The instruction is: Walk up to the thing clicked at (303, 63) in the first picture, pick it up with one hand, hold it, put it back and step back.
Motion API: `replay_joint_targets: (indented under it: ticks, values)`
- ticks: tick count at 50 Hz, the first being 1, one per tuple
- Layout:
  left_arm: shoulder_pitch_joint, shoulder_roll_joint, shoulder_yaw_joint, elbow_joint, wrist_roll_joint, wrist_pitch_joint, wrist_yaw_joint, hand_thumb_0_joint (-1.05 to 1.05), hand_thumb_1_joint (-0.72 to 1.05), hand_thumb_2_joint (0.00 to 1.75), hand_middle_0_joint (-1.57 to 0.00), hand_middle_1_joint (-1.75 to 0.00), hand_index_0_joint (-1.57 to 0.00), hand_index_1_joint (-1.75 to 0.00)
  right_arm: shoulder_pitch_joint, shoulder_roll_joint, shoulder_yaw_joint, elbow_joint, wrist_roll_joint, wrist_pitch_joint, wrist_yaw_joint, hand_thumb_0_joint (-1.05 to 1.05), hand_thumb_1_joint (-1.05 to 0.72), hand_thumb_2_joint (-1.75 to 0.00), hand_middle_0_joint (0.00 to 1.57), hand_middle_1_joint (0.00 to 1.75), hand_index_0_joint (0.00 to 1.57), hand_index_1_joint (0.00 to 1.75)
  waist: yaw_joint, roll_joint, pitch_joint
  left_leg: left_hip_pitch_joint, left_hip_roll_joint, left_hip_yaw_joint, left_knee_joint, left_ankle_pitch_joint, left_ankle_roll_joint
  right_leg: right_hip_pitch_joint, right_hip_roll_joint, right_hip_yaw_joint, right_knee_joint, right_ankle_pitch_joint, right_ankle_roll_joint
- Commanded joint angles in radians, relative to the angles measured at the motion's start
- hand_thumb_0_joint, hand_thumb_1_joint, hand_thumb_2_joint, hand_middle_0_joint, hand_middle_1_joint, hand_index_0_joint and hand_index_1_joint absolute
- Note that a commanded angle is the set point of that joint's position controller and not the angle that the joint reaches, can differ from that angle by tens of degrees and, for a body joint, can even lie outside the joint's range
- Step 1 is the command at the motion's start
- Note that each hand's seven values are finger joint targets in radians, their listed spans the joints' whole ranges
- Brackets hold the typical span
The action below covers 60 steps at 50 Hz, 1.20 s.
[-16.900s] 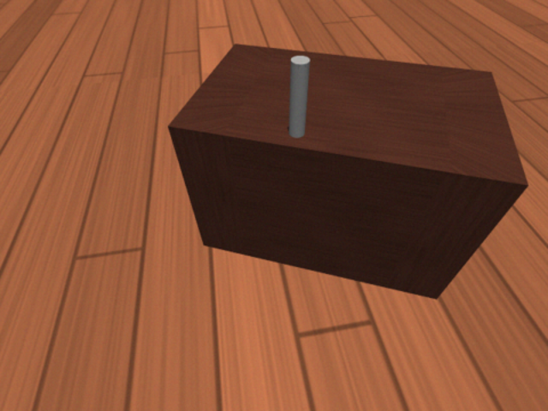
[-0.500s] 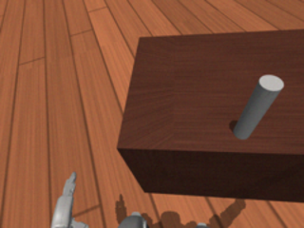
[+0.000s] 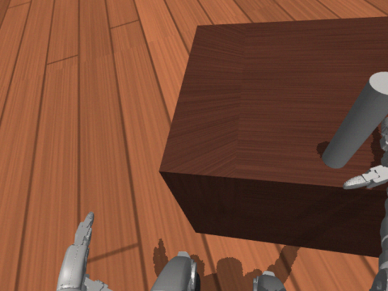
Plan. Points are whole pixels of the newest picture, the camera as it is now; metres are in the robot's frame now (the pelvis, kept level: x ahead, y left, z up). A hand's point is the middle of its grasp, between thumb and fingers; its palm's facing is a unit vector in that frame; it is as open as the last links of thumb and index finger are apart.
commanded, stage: close in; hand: right
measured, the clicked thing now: (355, 129) +0.43 -0.23 +0.07
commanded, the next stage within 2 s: close in 0.28 s
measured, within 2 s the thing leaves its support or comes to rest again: leaves its support in 1.64 s
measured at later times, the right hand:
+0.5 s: hand (345, 150) +0.40 -0.23 +0.04, palm faces +0.20 +0.98 +0.03, open 17.5 cm
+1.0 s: hand (340, 138) +0.43 -0.22 +0.04, palm faces +0.20 +0.98 +0.02, open 13.5 cm
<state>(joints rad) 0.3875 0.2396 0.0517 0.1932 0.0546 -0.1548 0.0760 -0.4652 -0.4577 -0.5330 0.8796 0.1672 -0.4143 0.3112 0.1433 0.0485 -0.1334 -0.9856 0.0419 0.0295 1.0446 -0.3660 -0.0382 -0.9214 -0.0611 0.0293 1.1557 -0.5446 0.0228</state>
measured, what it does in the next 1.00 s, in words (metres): stands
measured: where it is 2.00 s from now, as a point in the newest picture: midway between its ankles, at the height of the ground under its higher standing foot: outside the picture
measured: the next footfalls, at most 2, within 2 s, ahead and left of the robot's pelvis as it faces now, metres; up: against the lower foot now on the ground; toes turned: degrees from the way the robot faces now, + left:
none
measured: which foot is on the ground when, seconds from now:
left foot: down 0.00-1.00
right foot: down 0.00-1.00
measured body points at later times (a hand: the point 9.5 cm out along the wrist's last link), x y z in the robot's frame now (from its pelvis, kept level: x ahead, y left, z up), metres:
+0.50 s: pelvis +0.00 +0.01 +0.00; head +0.09 -0.03 +0.44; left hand +0.16 +0.27 +0.00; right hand +0.39 -0.28 +0.04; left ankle +0.07 +0.15 -0.65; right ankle +0.00 -0.13 -0.65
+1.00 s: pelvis +0.01 +0.00 +0.01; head +0.10 -0.03 +0.45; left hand +0.16 +0.27 +0.00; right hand +0.41 -0.27 +0.04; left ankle +0.07 +0.15 -0.65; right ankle +0.00 -0.13 -0.65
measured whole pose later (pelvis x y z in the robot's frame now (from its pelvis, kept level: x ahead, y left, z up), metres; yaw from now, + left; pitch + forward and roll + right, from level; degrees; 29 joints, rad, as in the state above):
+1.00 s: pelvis +0.01 +0.00 +0.01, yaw +0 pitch +17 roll +1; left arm 0.46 0.23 0.08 0.05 0.03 -0.07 0.01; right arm -0.45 -0.33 -0.43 0.78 0.13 -0.39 0.14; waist 0.12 0.03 -0.13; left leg -0.95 0.05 0.02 1.03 -0.39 -0.04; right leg -0.87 -0.05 0.02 1.11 -0.55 0.03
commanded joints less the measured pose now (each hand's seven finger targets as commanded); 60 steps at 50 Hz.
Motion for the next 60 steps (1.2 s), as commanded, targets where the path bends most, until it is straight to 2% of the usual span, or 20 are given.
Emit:
replay_joint_targets:
  ticks: [1,5,6,8,15,20,21,25,28,36,41,42,44,46,48,50,54,57,58,60]
  values:
    - [0.06,0.164,0.113,-0.163,-0.017,-0.031,-0.001,0.0,-0.55,0.04,-0.06,-0.05,-0.06,-0.05,-0.21,-0.172,0.006,-0.13,0.013,-0.043,-0.032,0.0,0.55,-0.07,0.03,0.05,0.04,0.05,-0.039,-0.126,-0.29,0.255,-0.047,0.015,-0.092,0.094,0.057,0.119,0.043,0.005,-0.218,0.231,-0.016]
    - [0.04,0.194,0.144,-0.235,-0.022,-0.032,-0.004,0.0,-0.55,0.04,-0.06,-0.05,-0.06,-0.05,-0.312,-0.214,0.005,-0.232,0.002,-0.055,-0.065,0.0,0.54,-0.06,0.04,0.05,0.04,0.05,-0.039,-0.112,-0.353,0.295,-0.039,-0.004,-0.102,0.078,0.05,0.129,0.048,-0.008,-0.215,0.185,-0.025]
    - [0.067,0.148,0.103,-0.229,-0.022,-0.03,-0.014,0.0,-0.54,0.04,-0.06,-0.05,-0.06,-0.05,-0.308,-0.155,0.042,-0.24,0.006,-0.054,-0.066,0.0,0.52,-0.06,0.04,0.05,0.04,0.05,-0.038,-0.124,-0.31,0.272,-0.042,0.002,-0.101,0.063,0.052,0.13,0.048,-0.005,-0.227,0.172,-0.022]
    - [0.079,0.146,0.116,-0.223,-0.027,-0.026,-0.019,0.0,-0.54,0.03,-0.06,-0.05,-0.06,-0.05,-0.298,-0.14,0.046,-0.239,0.008,-0.058,-0.08,0.0,0.52,-0.06,0.04,0.05,0.04,0.05,-0.028,-0.11,-0.292,0.258,-0.039,-0.001,-0.104,0.049,0.049,0.115,0.05,-0.007,-0.223,0.149,-0.024]
    - [0.08,0.144,0.113,-0.266,-0.028,-0.02,-0.023,0.0,-0.55,0.04,-0.05,-0.05,-0.05,-0.05,-0.281,-0.101,0.079,-0.334,-0.008,-0.061,-0.122,0.0,0.52,-0.07,0.04,0.06,0.04,0.06,-0.045,-0.147,-0.386,0.284,-0.037,0.005,-0.088,0.113,0.052,0.189,0.052,-0.01,-0.213,0.228,-0.016]
    - [0.114,0.18,0.159,-0.244,-0.027,-0.001,-0.024,0.0,-0.61,0.1,-0.05,-0.03,-0.03,-0.06,-0.229,-0.113,0.058,-0.348,-0.017,-0.048,-0.153,0.0,0.57,0.0,0.08,0.02,0.09,0.02,-0.055,-0.139,-0.384,0.32,-0.033,0.002,-0.092,0.155,0.049,0.185,0.056,-0.018,-0.207,0.275,-0.019]
    - [0.06,0.164,0.14,-0.32,-0.032,-0.005,-0.024,0.0,-0.61,0.1,-0.05,-0.03,-0.03,-0.06,-0.303,-0.1,0.082,-0.449,-0.015,-0.057,-0.16,0.0,0.59,0.0,0.1,0.01,0.1,0.01,-0.046,-0.13,-0.409,0.334,-0.035,0.003,-0.097,0.166,0.048,0.203,0.054,-0.016,-0.208,0.284,-0.019]
    - [0.089,0.098,0.081,-0.247,-0.033,0.008,-0.033,0.0,-0.58,0.07,-0.05,-0.04,-0.04,-0.05,-0.268,-0.076,0.086,-0.327,-0.025,-0.052,-0.179,0.0,0.6,0.0,0.29,0.07,0.29,0.08,-0.051,-0.118,-0.253,0.272,-0.032,-0.01,-0.116,0.061,0.048,0.113,0.049,-0.014,-0.228,0.164,-0.025]
    - [0.067,0.161,0.144,-0.31,-0.029,0.002,-0.026,0.0,-0.57,0.06,-0.05,-0.04,-0.04,-0.05,-0.304,-0.115,0.068,-0.334,-0.032,-0.064,-0.181,0.0,0.6,0.0,0.36,0.12,0.36,0.12,-0.024,-0.092,-0.34,0.33,-0.026,-0.025,-0.12,0.089,0.04,0.131,0.05,-0.022,-0.207,0.176,-0.031]
    - [0.09,0.138,0.122,-0.308,-0.032,0.01,-0.038,0.0,-0.59,0.07,-0.05,-0.04,-0.03,-0.05,-0.362,-0.086,0.083,-0.291,-0.034,-0.051,-0.174,0.0,0.56,0.0,0.55,0.24,0.54,0.24,-0.028,-0.125,-0.375,0.321,-0.032,-0.003,-0.083,0.22,0.047,0.177,0.055,-0.019,-0.189,0.345,-0.02]
    - [0.094,0.143,0.118,-0.337,-0.028,0.015,-0.04,0.0,-0.57,0.07,-0.04,-0.04,-0.04,-0.05,-0.368,-0.088,0.087,-0.254,-0.045,-0.054,-0.173,0.0,0.47,-0.14,0.67,0.38,0.67,0.38,-0.018,-0.136,-0.414,0.319,-0.036,0.002,-0.084,0.207,0.05,0.208,0.049,-0.018,-0.195,0.344,-0.015]
    - [0.137,0.163,0.132,-0.293,-0.028,0.026,-0.043,0.0,-0.57,0.07,-0.04,-0.04,-0.04,-0.05,-0.295,-0.121,0.057,-0.233,-0.047,-0.044,-0.176,0.0,0.46,-0.17,0.71,0.42,0.71,0.42,-0.052,-0.147,-0.406,0.339,-0.036,0.007,-0.083,0.201,0.051,0.197,0.053,-0.016,-0.208,0.352,-0.011]
    - [0.127,0.152,0.126,-0.313,-0.031,0.036,-0.05,0.0,-0.57,0.07,-0.04,-0.04,-0.04,-0.05,-0.275,-0.119,0.05,-0.287,-0.039,-0.04,-0.175,0.0,0.42,-0.23,0.78,0.5,0.79,0.5,-0.062,-0.144,-0.413,0.345,-0.04,0.01,-0.089,0.209,0.051,0.212,0.052,-0.014,-0.213,0.376,-0.01]
    - [0.099,0.148,0.126,-0.337,-0.029,0.036,-0.048,0.0,-0.58,0.07,-0.04,-0.04,-0.03,-0.05,-0.311,-0.071,0.084,-0.356,-0.031,-0.049,-0.176,0.0,0.36,-0.28,0.83,0.55,0.83,0.55,-0.05,-0.16,-0.451,0.36,-0.042,0.011,-0.087,0.239,0.052,0.257,0.048,-0.015,-0.214,0.421,-0.006]
    - [0.089,0.136,0.11,-0.315,-0.033,0.041,-0.05,0.0,-0.58,0.07,-0.04,-0.04,-0.04,-0.05,-0.27,-0.048,0.085,-0.288,-0.027,-0.04,-0.18,0.0,0.29,-0.34,0.88,0.6,0.88,0.61,-0.044,-0.116,-0.359,0.335,-0.041,0.01,-0.096,0.2,0.051,0.199,0.049,-0.01,-0.221,0.371,-0.011]
    - [0.03,0.171,0.143,-0.334,-0.034,0.039,-0.039,0.0,-0.57,0.07,-0.04,-0.04,-0.04,-0.05,-0.342,-0.135,0.047,-0.329,-0.038,-0.056,-0.196,0.0,0.25,-0.39,0.92,0.64,0.92,0.64,-0.042,-0.106,-0.356,0.337,-0.037,0.0,-0.106,0.17,0.047,0.177,0.046,-0.013,-0.225,0.303,-0.02]
    - [0.116,0.11,0.091,-0.306,-0.031,0.038,-0.044,0.0,-0.55,0.05,-0.05,-0.04,-0.05,-0.04,-0.345,-0.09,0.071,-0.273,-0.04,-0.076,-0.191,0.0,0.1,-0.56,0.99,0.79,0.99,0.79,-0.009,-0.094,-0.322,0.338,-0.032,-0.014,-0.114,0.187,0.042,0.148,0.053,-0.026,-0.206,0.284,-0.029]
    - [0.129,0.151,0.125,-0.33,-0.03,0.039,-0.04,0.0,-0.55,0.05,-0.05,-0.04,-0.05,-0.04,-0.343,-0.136,0.052,-0.26,-0.047,-0.081,-0.175,0.0,0.0,-0.68,1.06,0.89,1.06,0.89,-0.004,-0.125,-0.387,0.339,-0.031,-0.009,-0.09,0.255,0.045,0.204,0.053,-0.024,-0.191,0.376,-0.023]
    - [0.108,0.114,0.085,-0.358,-0.028,0.038,-0.047,0.0,-0.55,0.04,-0.05,-0.04,-0.05,-0.04,-0.38,-0.097,0.09,-0.282,-0.046,-0.086,-0.168,0.0,-0.03,-0.72,1.09,0.93,1.09,0.93,-0.003,-0.127,-0.389,0.341,-0.03,-0.014,-0.096,0.24,0.044,0.197,0.055,-0.029,-0.19,0.345,-0.025]
    - [0.13,0.141,0.118,-0.326,-0.029,0.037,-0.045,0.0,-0.54,0.04,-0.05,-0.05,-0.05,-0.04,-0.396,-0.118,0.065,-0.254,-0.039,-0.079,-0.167,0.0,-0.14,-0.79,1.17,1.0,1.17,1.01,-0.003,-0.155,-0.377,0.313,-0.03,-0.011,-0.099,0.196,0.046,0.197,0.055,-0.026,-0.196,0.303,-0.022]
